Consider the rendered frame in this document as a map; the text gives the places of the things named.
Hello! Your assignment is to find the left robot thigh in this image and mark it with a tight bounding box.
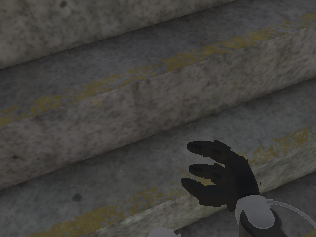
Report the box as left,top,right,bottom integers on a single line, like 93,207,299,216
146,226,182,237

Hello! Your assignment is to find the robot right forearm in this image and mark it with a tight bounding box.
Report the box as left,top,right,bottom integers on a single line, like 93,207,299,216
235,195,288,237

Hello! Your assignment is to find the right robot hand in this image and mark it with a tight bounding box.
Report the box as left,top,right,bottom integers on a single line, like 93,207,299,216
181,139,261,212

